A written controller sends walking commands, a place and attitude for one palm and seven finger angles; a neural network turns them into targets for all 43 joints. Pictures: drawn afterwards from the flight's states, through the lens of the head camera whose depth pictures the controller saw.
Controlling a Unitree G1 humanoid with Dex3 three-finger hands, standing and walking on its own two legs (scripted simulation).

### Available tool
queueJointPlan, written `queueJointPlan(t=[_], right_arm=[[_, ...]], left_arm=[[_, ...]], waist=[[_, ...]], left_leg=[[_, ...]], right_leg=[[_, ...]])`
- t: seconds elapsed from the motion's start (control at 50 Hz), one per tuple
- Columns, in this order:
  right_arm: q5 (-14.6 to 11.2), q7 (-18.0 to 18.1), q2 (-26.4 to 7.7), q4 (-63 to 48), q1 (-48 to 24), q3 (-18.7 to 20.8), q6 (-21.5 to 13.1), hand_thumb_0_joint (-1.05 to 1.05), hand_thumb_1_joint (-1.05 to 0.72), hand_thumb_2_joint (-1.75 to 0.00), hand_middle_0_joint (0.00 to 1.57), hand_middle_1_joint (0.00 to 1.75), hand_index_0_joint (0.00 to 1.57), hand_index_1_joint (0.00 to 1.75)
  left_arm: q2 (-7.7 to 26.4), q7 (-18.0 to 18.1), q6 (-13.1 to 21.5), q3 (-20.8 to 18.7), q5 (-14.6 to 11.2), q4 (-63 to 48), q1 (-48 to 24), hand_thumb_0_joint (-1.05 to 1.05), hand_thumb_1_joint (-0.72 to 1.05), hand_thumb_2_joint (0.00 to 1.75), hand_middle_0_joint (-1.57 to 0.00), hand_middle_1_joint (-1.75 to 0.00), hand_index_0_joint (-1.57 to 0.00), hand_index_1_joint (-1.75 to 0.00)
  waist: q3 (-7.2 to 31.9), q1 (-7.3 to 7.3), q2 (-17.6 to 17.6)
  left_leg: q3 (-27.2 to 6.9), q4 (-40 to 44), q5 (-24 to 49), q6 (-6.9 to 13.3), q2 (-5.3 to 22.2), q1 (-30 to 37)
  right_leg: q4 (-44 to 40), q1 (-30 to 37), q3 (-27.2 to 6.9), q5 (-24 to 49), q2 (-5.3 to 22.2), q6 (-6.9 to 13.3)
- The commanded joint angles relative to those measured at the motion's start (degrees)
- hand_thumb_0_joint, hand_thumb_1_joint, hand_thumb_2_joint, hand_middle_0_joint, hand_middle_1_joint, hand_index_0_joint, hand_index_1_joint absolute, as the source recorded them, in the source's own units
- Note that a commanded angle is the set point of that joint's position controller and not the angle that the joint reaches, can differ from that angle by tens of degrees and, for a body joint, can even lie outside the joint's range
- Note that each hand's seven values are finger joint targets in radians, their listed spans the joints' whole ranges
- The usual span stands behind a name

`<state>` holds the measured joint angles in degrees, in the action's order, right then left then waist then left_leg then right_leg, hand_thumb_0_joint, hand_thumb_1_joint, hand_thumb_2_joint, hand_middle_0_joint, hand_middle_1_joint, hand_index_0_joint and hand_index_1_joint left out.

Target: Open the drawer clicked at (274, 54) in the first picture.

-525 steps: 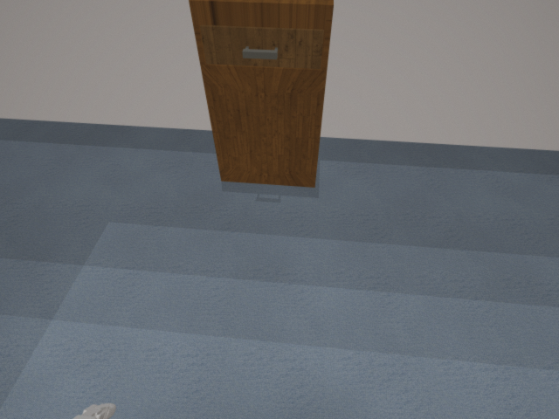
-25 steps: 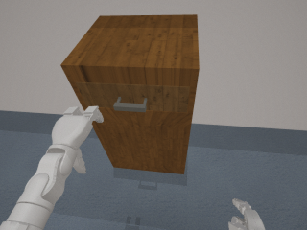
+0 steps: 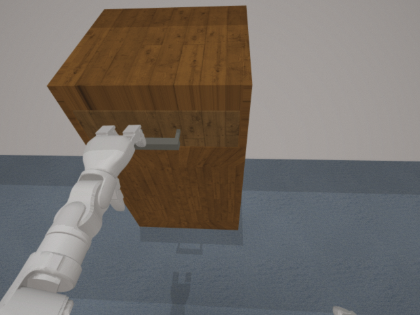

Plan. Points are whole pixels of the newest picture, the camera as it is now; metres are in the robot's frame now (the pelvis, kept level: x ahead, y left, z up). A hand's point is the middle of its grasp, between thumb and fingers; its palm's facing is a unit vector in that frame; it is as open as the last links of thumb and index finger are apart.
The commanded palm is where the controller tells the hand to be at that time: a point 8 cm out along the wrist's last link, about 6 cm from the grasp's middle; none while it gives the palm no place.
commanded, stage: move the hooked fingers above the handle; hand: left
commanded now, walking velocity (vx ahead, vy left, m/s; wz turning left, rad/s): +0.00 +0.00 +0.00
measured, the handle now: (157, 138) +0.56 +0.19 -0.05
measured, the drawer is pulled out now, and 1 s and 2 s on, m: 0.00 0.00 0.00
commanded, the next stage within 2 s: lower the fingers behind the handle in 1.54 s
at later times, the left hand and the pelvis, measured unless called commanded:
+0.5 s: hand (138, 149) +0.46 +0.19 +0.03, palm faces -0.03 -0.01 -1.00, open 13.8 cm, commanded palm +0.45 +0.20 +0.08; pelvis +0.00 +0.01 -0.01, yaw -1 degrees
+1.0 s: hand (150, 137) +0.50 +0.18 +0.02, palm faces -0.05 -0.03 -1.00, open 13.8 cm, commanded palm +0.48 +0.18 +0.07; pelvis +0.00 +0.01 -0.02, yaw -2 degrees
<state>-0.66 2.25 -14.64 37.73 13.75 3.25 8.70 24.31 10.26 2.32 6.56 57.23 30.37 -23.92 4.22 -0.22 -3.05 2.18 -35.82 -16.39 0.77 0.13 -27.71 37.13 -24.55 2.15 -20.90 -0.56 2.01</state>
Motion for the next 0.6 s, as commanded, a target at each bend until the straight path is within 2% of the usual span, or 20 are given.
queueJointPlan(t=[0.0, 0.04, 0.1, 0.16, 0.22, 0.24, 0.28, 0.3, 0.32, 0.36, 0.38, 0.4, 0.44, 0.46, 0.5, 0.54, 0.56, 0.58], right_arm=[[-0.18, 0.25, -6.9, -6.51, -0.64, 2.27, -1.7, 0.0, -0.9, -0.9, 0.2, 0.3, 0.2, 0.3], [-0.11, -0.1, -6.75, -6.69, -0.07, 2.62, -1.62, 0.0, -0.9, -0.9, 0.2, 0.3, 0.2, 0.3], [-0.24, -0.42, -6.99, -6.19, 1.11, 2.83, -1.37, 0.0, -0.9, -0.9, 0.2, 0.3, 0.2, 0.3], [-0.15, -0.26, -7.24, -5.54, 2.53, 2.99, -1.15, 0.0, -0.9, -0.9, 0.2, 0.3, 0.2, 0.3], [0.09, -0.35, -7.03, -4.99, 3.87, 3.26, -1.18, 0.0, -0.9, -0.9, 0.2, 0.3, 0.2, 0.3], [0.2, -0.38, -6.97, -4.75, 4.42, 3.43, -1.2, 0.0, -0.9, -0.9, 0.2, 0.3, 0.2, 0.3], [0.36, -0.56, -7.17, -4.35, 5.15, 3.42, -1.12, 0.0, -0.9, -0.9, 0.2, 0.3, 0.2, 0.3], [0.32, -0.67, -7.12, -4.35, 5.52, 3.4, -1.11, 0.0, -0.9, -0.9, 0.2, 0.3, 0.2, 0.3], [0.36, -0.69, -7.28, -3.94, 5.94, 3.27, -1.05, 0.0, -0.9, -0.9, 0.2, 0.3, 0.2, 0.3], [0.36, -0.73, -7.29, -3.96, 6.34, 3.12, -0.94, 0.0, -0.9, -0.9, 0.2, 0.3, 0.2, 0.3], [0.37, -0.73, -7.44, -3.94, 6.47, 3.22, -0.93, 0.0, -0.9, -0.9, 0.2, 0.3, 0.2, 0.3], [0.36, -0.73, -7.52, -3.96, 7.03, 3.12, -0.91, 0.0, -0.9, -0.9, 0.2, 0.3, 0.2, 0.3], [0.32, -0.73, -7.49, -3.67, 7.9, 3.13, -1.0, 0.0, -0.9, -0.9, 0.2, 0.3, 0.2, 0.3], [0.28, -0.6, -7.66, -3.51, 8.38, 3.17, -1.09, 0.0, -0.9, -0.9, 0.2, 0.3, 0.2, 0.3], [0.51, -0.5, -7.82, -3.39, 9.41, 3.29, -1.33, 0.0, -0.9, -0.9, 0.2, 0.3, 0.2, 0.3], [0.72, -0.49, -7.75, -2.96, 10.52, 3.45, -1.48, 0.0, -0.9, -0.9, 0.2, 0.3, 0.2, 0.3], [0.81, -0.49, -7.72, -2.8, 10.9, 3.56, -1.62, 0.0, -0.9, -0.9, 0.2, 0.3, 0.2, 0.3], [0.97, -0.59, -7.74, -2.46, 11.35, 3.49, -1.72, 0.0, -0.9, -0.9, 0.2, 0.3, 0.2, 0.3]], left_arm=[[14.04, 3.51, -0.01, -8.21, 0.75, -6.89, -22.41, 0.0, -0.5, 0.3, -0.3, -1.2, -0.3, -1.2], [12.62, 3.94, -0.05, -7.11, 0.96, -7.32, -22.61, 0.0, -0.5, 0.3, -0.3, -1.2, -0.3, -1.2], [9.88, 4.35, -0.69, -4.52, 1.19, -4.26, -25.51, 0.0, -0.5, 0.3, -0.3, -1.2, -0.3, -1.2], [11.37, 4.77, -0.58, -5.22, 1.88, -1.49, -29.77, 0.0, -0.5, 0.3, -0.3, -1.2, -0.3, -1.2], [10.31, 5.82, 0.22, -4.19, 2.46, -0.08, -34.11, 0.0, -0.5, 0.3, -0.3, -1.2, -0.3, -1.2], [9.71, 6.2, 0.38, -3.97, 2.57, 0.51, -34.82, 0.0, -0.5, 0.3, -0.3, -1.2, -0.3, -1.2], [10.78, 6.96, 0.3, -5.24, 2.87, 3.02, -35.97, 0.0, -0.5, 0.3, -0.3, -1.2, -0.3, -1.2], [10.13, 7.36, -0.12, -4.81, 2.84, 4.8, -35.88, 0.0, -0.5, 0.3, -0.3, -1.2, -0.3, -1.2], [11.55, 7.77, -0.58, -5.96, 3.06, 7.0, -36.44, 0.0, -0.5, 0.3, -0.3, -1.2, -0.3, -1.2], [10.51, 8.2, -1.6, -4.6, 3.42, 8.95, -38.55, 0.0, -0.5, 0.3, -0.3, -1.2, -0.3, -1.2], [11.68, 8.32, -1.9, -5.83, 3.59, 10.32, -38.88, 0.0, -0.5, 0.3, -0.3, -1.2, -0.3, -1.2], [11.27, 8.42, -2.18, -4.77, 3.78, 10.67, -40.62, 0.0, -0.5, 0.3, -0.3, -1.2, -0.3, -1.2], [9.32, 8.23, -2.85, -2.95, 3.82, 13.32, -42.3, 0.0, -0.5, 0.3, -0.3, -1.2, -0.3, -1.2], [10.64, 8.16, -2.97, -3.85, 3.93, 14.48, -43.17, 0.0, -0.5, 0.3, -0.3, -1.2, -0.3, -1.2], [11.13, 7.84, -2.29, -3.98, 3.71, 14.33, -45.79, 0.0, -0.5, 0.3, -0.3, -1.2, -0.3, -1.2], [9.77, 7.74, -1.45, -2.8, 3.91, 14.41, -47.75, 0.0, -0.5, 0.3, -0.3, -1.2, -0.3, -1.2], [10.26, 7.93, -1.08, -3.51, 4.09, 15.09, -47.55, 0.0, -0.5, 0.3, -0.3, -1.2, -0.3, -1.2], [10.2, 8.14, -0.91, -3.69, 4.01, 16.36, -47.89, 0.0, -0.5, 0.3, -0.3, -1.2, -0.3, -1.2]], waist=[[19.24, -0.37, 3.89], [21.17, -0.43, 1.83], [19.14, 1.34, 3.35], [20.04, 2.0, 4.38], [21.86, 2.67, 1.91], [22.61, 2.97, 1.87], [22.95, 2.99, 2.25], [22.74, 3.14, 2.35], [21.66, 3.33, 3.82], [22.07, 3.87, 3.49], [22.2, 3.94, 3.73], [23.17, 4.36, 2.81], [22.28, 5.46, 3.27], [21.83, 5.8, 3.51], [24.09, 6.21, 2.56], [25.64, 7.04, 2.14], [25.75, 6.78, 0.93], [25.42, 7.11, 1.9]], left_leg=[[-0.24, 1.03, 17.55, 2.3, -2.72, 8.84], [-0.07, 0.48, 19.59, 2.29, -2.67, 9.98], [-0.22, 0.07, 18.8, 2.37, -2.3, 9.67], [-0.38, -0.39, 18.03, 2.53, -2.3, 9.13], [-0.78, -1.26, 18.76, 2.44, -2.24, 10.15], [-0.74, -1.67, 19.37, 2.44, -2.13, 10.65], [-0.98, -2.21, 20.48, 2.32, -2.08, 9.84], [-0.77, -2.36, 19.72, 2.37, -2.07, 9.23], [-0.68, -2.41, 19.04, 2.43, -2.03, 7.68], [-0.44, -2.59, 18.35, 2.45, -2.15, 6.66], [-0.6, -2.77, 18.39, 2.44, -2.11, 6.27], [-0.47, -2.96, 17.73, 2.48, -2.15, 6.2], [-0.59, -3.2, 16.6, 2.55, -2.0, 5.75], [-0.54, -3.44, 16.13, 2.56, -1.89, 5.2], [-0.67, -4.02, 16.94, 2.66, -1.9, 5.79], [-1.07, -4.71, 17.58, 2.58, -1.72, 6.5], [-1.0, -5.05, 17.94, 2.49, -1.61, 6.52], [-1.32, -5.44, 18.94, 2.55, -1.65, 5.86]], right_leg=[[-3.81, 5.94, -2.6, 24.05, -1.12, -0.16], [-3.26, 5.88, -2.52, 25.55, -1.25, 0.08], [-3.41, 3.01, -1.96, 23.75, -1.59, -0.01], [-3.13, 2.28, -2.02, 22.84, -1.63, -0.04], [-2.27, 0.32, -1.91, 22.17, -1.82, 0.19], [-2.09, -0.13, -1.77, 22.37, -1.83, 0.16], [-1.41, -0.5, -1.47, 22.67, -2.1, 0.34], [-1.43, -0.91, -1.56, 22.44, -2.07, 0.19], [-1.4, -0.85, -1.56, 22.63, -2.07, 0.11], [-1.27, -1.1, -1.65, 22.61, -2.02, 0.05], [-1.24, -1.22, -1.56, 22.19, -2.12, 0.12], [-1.09, -1.51, -1.85, 21.85, -2.07, -0.04], [-1.23, -3.08, -1.65, 20.51, -2.22, -0.09], [-1.28, -3.53, -1.75, 20.27, -2.2, -0.13], [-0.95, -3.36, -2.03, 21.08, -2.22, -0.22], [-0.31, -4.64, -1.8, 20.79, -2.36, -0.22], [-0.03, -5.36, -1.81, 20.6, -2.43, -0.11], [0.23, -5.62, -1.57, 21.1, -2.61, -0.03]])
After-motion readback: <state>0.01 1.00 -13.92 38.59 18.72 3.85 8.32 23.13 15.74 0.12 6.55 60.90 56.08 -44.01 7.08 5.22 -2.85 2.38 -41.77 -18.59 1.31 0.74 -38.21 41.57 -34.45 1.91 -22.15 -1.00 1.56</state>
